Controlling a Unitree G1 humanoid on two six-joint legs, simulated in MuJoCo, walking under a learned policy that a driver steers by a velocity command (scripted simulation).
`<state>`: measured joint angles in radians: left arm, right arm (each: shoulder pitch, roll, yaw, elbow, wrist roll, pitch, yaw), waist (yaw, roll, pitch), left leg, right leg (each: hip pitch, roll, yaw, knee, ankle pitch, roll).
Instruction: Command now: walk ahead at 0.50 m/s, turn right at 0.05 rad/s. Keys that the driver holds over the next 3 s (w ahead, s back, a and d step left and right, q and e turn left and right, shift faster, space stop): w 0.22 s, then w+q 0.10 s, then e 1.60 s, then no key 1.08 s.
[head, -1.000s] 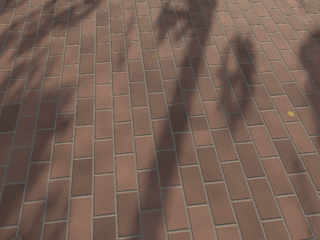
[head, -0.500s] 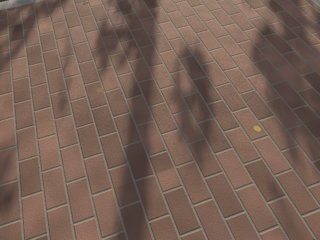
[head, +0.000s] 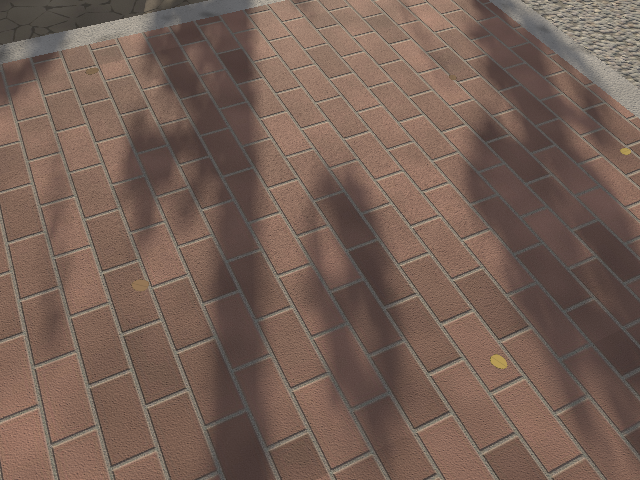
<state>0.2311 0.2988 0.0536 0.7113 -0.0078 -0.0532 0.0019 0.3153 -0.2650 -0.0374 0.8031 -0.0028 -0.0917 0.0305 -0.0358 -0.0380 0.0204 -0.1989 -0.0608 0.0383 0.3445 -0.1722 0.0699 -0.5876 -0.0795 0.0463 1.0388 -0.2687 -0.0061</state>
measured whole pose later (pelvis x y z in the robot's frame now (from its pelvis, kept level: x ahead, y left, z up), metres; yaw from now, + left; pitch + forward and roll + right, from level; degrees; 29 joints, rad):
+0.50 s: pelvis +0.26 -0.06 +0.00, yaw +0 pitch +2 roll +0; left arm 0.24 0.27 0.05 0.77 0.01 -0.07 -0.03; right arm 0.20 -0.32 -0.05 0.78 0.00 -0.05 -0.01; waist 0.02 0.04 0.05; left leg -0.54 0.06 -0.03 1.03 -0.38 -0.04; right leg -0.28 0.04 -0.02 0.39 -0.14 -0.06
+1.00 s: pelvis +0.36 -0.03 +0.00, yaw -16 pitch +2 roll +0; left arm 0.20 0.32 0.09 0.73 -0.02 0.07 0.03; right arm 0.12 -0.26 -0.05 0.75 -0.02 0.01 -0.04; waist -0.01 -0.03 0.06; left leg -0.30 0.05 0.10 0.42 -0.14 0.01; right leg -0.51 -0.03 0.02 0.98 -0.39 0.08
